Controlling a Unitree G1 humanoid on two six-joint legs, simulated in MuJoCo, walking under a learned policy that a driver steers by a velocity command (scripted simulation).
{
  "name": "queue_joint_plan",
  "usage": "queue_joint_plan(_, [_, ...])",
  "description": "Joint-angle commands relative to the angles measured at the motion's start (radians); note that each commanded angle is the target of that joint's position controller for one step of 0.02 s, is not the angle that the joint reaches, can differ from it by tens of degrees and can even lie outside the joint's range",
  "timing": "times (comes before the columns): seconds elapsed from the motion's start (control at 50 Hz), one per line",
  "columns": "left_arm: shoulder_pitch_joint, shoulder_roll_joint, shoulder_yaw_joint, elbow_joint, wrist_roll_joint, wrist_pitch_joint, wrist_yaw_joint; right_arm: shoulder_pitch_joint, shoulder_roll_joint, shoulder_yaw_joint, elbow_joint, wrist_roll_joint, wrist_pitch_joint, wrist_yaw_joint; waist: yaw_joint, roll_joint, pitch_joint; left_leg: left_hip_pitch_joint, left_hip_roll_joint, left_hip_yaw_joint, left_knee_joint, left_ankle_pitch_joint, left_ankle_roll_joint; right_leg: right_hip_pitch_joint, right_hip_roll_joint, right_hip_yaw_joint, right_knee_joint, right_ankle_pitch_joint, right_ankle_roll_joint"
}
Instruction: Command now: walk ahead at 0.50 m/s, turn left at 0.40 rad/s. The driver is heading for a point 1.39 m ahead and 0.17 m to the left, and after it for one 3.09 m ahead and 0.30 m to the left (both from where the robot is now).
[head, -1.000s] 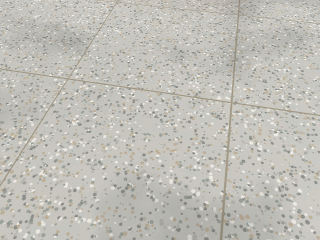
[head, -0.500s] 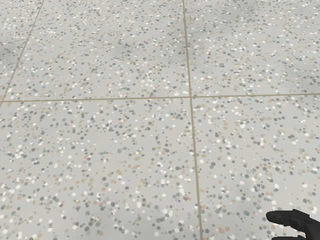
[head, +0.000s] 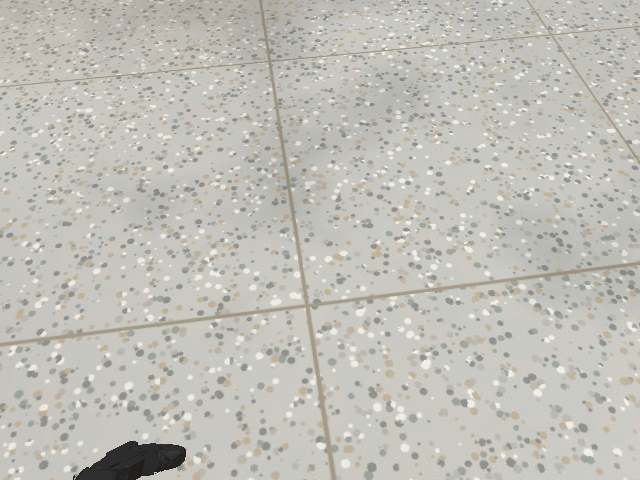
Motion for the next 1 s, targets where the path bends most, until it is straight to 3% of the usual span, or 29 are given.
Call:
queue_joint_plan(0.02, [0.393,0.304,0.091,0.021,0.034,-0.017,0.041,-0.059,-0.033,-0.009,-0.137,0.027,-0.017,-0.007,0.214,-0.219,-0.243,-0.517,-0.009,0.035,0.546,-0.083,0.049,0.678,-0.404,0.506,-0.188,-0.296,-0.109])
queue_joint_plan(0.04, [0.375,0.294,0.099,0.03,0.01,0.001,0.041,-0.007,-0.107,-0.027,-0.132,0.012,0.001,-0.015,0.179,-0.222,-0.248,-0.61,0.012,0.032,0.696,-0.14,0.059,0.61,-0.449,0.685,-0.24,-0.404,-0.183])
queue_joint_plan(0.06, [0.301,0.186,0.075,0.011,0.002,0.004,0.034,-0.046,-0.131,-0.036,-0.114,-0.002,0.015,-0.014,0.152,-0.091,-0.126,-0.632,0.071,0.001,0.745,-0.057,0.065,0.514,-0.389,0.564,-0.248,-0.436,-0.17])
queue_joint_plan(0.08, [0.251,0.131,0.062,0.008,-0.006,-0.004,0.029,-0.088,-0.107,-0.034,-0.115,-0.005,0.018,-0.003,0.137,-0.059,-0.046,-0.619,0.099,0.003,0.726,0.015,0.057,0.418,-0.332,0.415,-0.269,-0.301,-0.152])
queue_joint_plan(0.12, [0.239,0.094,0.053,0.019,-0.006,-0.019,0.031,-0.113,-0.091,-0.038,-0.117,-0.02,0.035,0.012,0.107,-0.089,-0.011,-0.577,0.132,0.017,0.694,0.074,0.035,0.341,-0.264,0.233,-0.293,-0.069,-0.116])
queue_joint_plan(0.2, [0.303,0.107,0.064,0.058,-0.022,-0.046,0.028,-0.2,-0.062,-0.035,-0.158,-0.027,0.062,0.034,0.095,-0.07,-0.016,-0.635,0.138,0.039,0.701,0.164,0.011,0.365,-0.249,0.07,-0.3,0.232,-0.125])
queue_joint_plan(0.28, [0.341,0.103,0.066,0.084,-0.019,-0.042,0.028,-0.346,-0.05,-0.024,-0.216,-0.029,0.065,0.053,0.112,-0.067,0.025,-0.685,0.145,0.071,0.555,0.288,-0.005,0.369,-0.23,-0.054,-0.319,0.276,-0.127])
queue_joint_plan(0.34, [0.355,0.129,0.073,0.097,-0.019,-0.039,0.03,-0.456,-0.036,-0.008,-0.258,-0.028,0.06,0.066,0.134,-0.07,0.053,-0.605,0.136,0.127,0.351,0.368,0.011,0.355,-0.223,-0.13,-0.325,0.282,-0.114])
queue_joint_plan(0.4, [0.399,0.159,0.082,0.12,-0.019,-0.028,0.037,-0.515,-0.051,-0.006,-0.288,-0.034,0.06,0.07,0.146,-0.063,0.066,-0.555,0.113,0.182,0.242,0.307,0.053,0.427,-0.25,-0.173,-0.287,0.379,-0.101])
queue_joint_plan(0.46, [0.416,0.202,0.09,0.137,-0.016,-0.005,0.046,-0.461,-0.078,-0.018,-0.285,-0.04,0.059,0.057,0.109,-0.085,0.009,-0.42,0.026,0.238,0.188,0.165,0.116,0.503,-0.257,-0.229,-0.084,0.789,-0.083])
queue_joint_plan(0.48, [0.419,0.218,0.094,0.138,-0.016,0.006,0.048,-0.371,-0.097,-0.029,-0.261,-0.04,0.054,0.05,0.071,-0.084,-0.047,-0.318,-0.014,0.24,0.161,0.13,0.142,0.503,-0.256,-0.239,0.068,0.86,-0.082])
queue_joint_plan(0.5, [0.411,0.222,0.093,0.13,-0.018,0.015,0.048,-0.215,-0.123,-0.046,-0.211,-0.047,0.044,0.037,0.001,-0.048,-0.137,-0.108,-0.041,0.22,0.085,0.163,0.173,0.417,-0.238,-0.258,0.291,0.757,-0.061])
queue_joint_plan(0.52, [0.426,0.182,0.082,0.098,-0.011,0.015,0.044,-0.079,-0.21,-0.076,-0.178,-0.054,0.041,0.018,-0.041,0.057,-0.242,0.145,0.135,-0.022,0.054,0.037,0.219,0.193,-0.208,-0.257,0.588,0.365,-0.031])
queue_joint_plan(0.54, [0.445,0.087,0.064,0.026,-0.027,0.009,0.024,-0.137,-0.306,-0.094,-0.207,-0.029,0.049,0.01,0.037,0.296,-0.329,0.4,0.422,-0.605,-0.088,0.038,0.361,-0.229,0.008,-0.17,0.937,-0.404,0.028])
queue_joint_plan(0.56, [0.34,0.168,0.076,0.02,-0.021,0.001,0.022,-0.101,-0.267,-0.088,-0.21,-0.014,0.062,-0.001,-0.025,0.1,-0.3,0.363,0.433,-0.584,-0.16,0.17,0.348,-0.319,-0.017,-0.006,0.965,-0.324,0.019])
queue_joint_plan(0.58, [0.304,0.142,0.068,0.018,-0.04,-0.007,0.019,-0.153,-0.214,-0.072,-0.192,-0.013,0.057,-0.013,0.01,0.063,-0.172,0.25,0.412,-0.404,-0.145,0.302,0.326,-0.334,-0.065,0.002,0.932,-0.234,0.005])
queue_joint_plan(0.6, [0.328,0.127,0.062,0.042,-0.043,-0.013,0.021,-0.188,-0.154,-0.054,-0.18,-0.012,0.045,-0.014,0.058,0.009,-0.086,0.096,0.365,-0.292,-0.16,0.459,0.279,-0.259,-0.097,0.006,0.831,-0.197,-0.003])
queue_joint_plan(0.64, [0.389,0.111,0.06,0.083,-0.015,0.021,0.013,-0.244,-0.102,-0.033,-0.168,-0.014,0.016,-0.014,0.124,0.017,-0.048,-0.054,0.291,-0.133,-0.204,0.548,0.212,-0.121,-0.119,0.025,0.723,-0.177,-0.004])
queue_joint_plan(0.66, [0.407,0.107,0.062,0.098,-0.01,0.037,0.007,-0.235,-0.094,-0.028,-0.158,-0.014,0.001,-0.011,0.131,0.029,-0.047,-0.082,0.277,-0.099,-0.224,0.579,0.2,-0.088,-0.11,0.026,0.707,-0.168,-0.006])
queue_joint_plan(0.72, [0.358,0.093,0.068,0.096,-0.019,0.056,-0.009,-0.194,-0.117,-0.033,-0.123,-0.011,-0.023,-0.008,0.127,0.046,-0.001,-0.074,0.253,-0.005,-0.28,0.58,0.158,-0.16,-0.088,0.045,0.642,-0.078,-0.012])
queue_joint_plan(0.8, [0.229,0.088,0.071,0.067,-0.022,0.055,-0.013,-0.149,-0.104,-0.025,-0.095,-0.007,-0.031,-0.012,0.093,0.065,0.051,-0.01,0.233,0.091,-0.315,0.589,0.096,-0.279,-0.057,0.056,0.501,0.072,-0.01])
queue_joint_plan(0.92, [0.059,0.047,0.046,0.013,-0.012,0.046,-0.027,-0.074,-0.089,-0.009,-0.043,-0.008,-0.033,-0.035,0.047,0.067,0.087,0.112,0.253,0.193,-0.299,0.761,0.073,-0.276,-0.03,-0.066,0.234,0.16,-0.031])
queue_joint_plan(0.96, [0.033,0.043,0.041,-0.006,-0.011,0.044,-0.03,-0.051,-0.1,-0.007,-0.023,-0.012,-0.027,-0.044,0.047,0.072,0.083,0.173,0.268,0.223,-0.246,0.909,0.065,-0.246,-0.002,-0.112,0.168,0.112,-0.058])
queue_joint_plan(1.0, [0.075,0.058,0.046,-0.001,-0.011,0.046,-0.027,-0.059,-0.13,-0.01,-0.015,-0.015,-0.021,-0.055,0.078,0.102,0.039,0.216,0.282,0.251,-0.131,1.205,0.051,-0.153,0.055,-0.158,0.145,0.017,-0.099])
